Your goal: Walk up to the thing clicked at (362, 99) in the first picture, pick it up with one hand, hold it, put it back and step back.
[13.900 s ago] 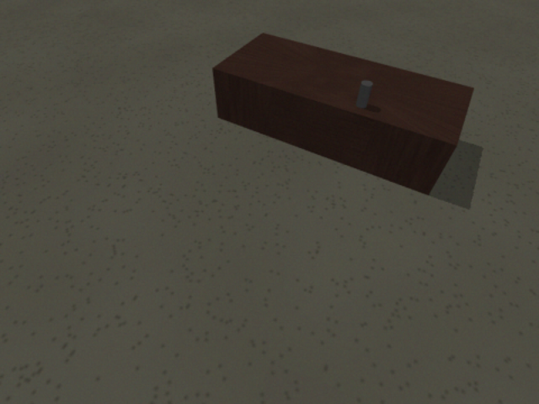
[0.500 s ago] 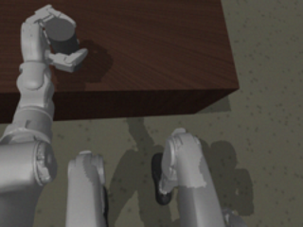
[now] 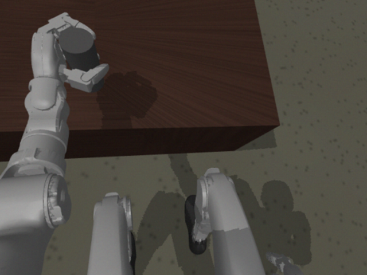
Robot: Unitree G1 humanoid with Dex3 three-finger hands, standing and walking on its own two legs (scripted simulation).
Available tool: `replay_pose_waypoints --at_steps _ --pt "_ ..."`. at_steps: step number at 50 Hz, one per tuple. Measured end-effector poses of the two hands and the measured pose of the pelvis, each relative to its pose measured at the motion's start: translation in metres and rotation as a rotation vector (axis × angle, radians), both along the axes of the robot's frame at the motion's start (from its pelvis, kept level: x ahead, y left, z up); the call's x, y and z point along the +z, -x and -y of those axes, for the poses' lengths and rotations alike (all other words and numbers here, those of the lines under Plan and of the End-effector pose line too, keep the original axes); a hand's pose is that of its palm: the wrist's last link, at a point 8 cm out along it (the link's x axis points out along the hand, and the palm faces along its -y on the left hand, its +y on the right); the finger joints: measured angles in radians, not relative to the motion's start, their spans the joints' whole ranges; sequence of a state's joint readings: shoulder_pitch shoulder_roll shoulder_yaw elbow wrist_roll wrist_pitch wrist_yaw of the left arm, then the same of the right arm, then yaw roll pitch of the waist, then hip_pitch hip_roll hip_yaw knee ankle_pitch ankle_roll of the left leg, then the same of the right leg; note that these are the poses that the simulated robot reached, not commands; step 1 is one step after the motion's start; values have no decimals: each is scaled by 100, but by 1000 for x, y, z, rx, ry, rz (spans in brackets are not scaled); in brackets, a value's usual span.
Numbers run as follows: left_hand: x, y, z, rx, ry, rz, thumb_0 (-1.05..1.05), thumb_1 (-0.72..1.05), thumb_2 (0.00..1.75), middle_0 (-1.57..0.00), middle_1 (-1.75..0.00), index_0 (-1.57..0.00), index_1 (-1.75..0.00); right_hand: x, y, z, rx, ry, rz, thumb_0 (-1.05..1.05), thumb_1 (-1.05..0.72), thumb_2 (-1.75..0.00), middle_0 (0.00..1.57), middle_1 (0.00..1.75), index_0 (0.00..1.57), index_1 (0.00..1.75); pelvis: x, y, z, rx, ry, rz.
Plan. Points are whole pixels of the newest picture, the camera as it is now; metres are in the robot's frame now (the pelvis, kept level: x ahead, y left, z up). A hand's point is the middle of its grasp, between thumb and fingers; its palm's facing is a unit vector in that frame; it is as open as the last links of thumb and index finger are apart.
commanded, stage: settle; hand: left
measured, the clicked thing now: (84, 63) +0.54 +0.11 -0.01
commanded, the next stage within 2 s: lift in 0.54 s
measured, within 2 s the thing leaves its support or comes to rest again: neither
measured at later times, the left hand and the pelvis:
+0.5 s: hand (80, 42) +0.56 +0.11 +0.03, palm faces -0.05 -1.00 -0.03, open 8.6 cm; pelvis +0.01 +0.00 +0.03, yaw +0 degrees
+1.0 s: hand (76, 35) +0.54 +0.11 +0.07, palm faces -0.07 -1.00 -0.02, open 8.6 cm; pelvis +0.02 -0.01 +0.07, yaw +0 degrees
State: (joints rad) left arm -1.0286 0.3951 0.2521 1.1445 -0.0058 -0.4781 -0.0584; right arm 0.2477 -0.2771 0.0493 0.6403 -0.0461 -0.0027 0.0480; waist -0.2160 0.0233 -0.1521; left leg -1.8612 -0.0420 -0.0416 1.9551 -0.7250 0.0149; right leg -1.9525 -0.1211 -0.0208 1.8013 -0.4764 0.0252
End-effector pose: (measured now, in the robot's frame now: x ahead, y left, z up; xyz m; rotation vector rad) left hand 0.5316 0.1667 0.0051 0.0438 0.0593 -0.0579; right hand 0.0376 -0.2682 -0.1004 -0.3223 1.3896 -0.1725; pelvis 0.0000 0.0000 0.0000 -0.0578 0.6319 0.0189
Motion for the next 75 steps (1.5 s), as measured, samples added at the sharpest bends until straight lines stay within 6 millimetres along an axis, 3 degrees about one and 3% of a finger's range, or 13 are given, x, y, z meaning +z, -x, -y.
replay_pose_waypoints --at_steps 22,46,58,75 --pt "30 -9 0 4 10 -8 1 -35 119 -85 -125 -85 -124 26 -16 -3 -10 -21 19 1 -93 -91 20 30 20 30 32 -13 3 -8 -10 2" --pt "55 3 4 -14 21 -14 1 -36 119 -87 -123 -87 -122 47 -20 -1 -30 -27 40 1 -95 -91 20 30 20 30 56 -17 7 -16 -18 29" --pt "103 26 0 -18 16 -5 1 -36 119 -87 -123 -86 -123 80 -42 -2 -40 -35 116 1 -95 -91 20 30 20 30 93 -24 8 -23 -20 88" --pt "188 80 -14 2 14 9 1 -35 120 -85 -125 -85 -124 153 -89 -3 -35 -44 265 1 -93 -91 20 30 20 30 163 -40 10 -28 -21 228"
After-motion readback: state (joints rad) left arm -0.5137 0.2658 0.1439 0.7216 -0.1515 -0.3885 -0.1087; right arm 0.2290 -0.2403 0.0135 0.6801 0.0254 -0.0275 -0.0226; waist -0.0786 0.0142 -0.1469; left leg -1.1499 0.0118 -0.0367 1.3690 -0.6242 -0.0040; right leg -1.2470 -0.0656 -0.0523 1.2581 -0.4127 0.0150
